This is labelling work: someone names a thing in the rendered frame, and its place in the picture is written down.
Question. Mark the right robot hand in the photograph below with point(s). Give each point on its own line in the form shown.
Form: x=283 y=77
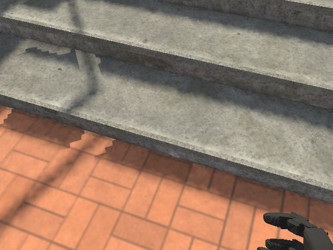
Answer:
x=314 y=238

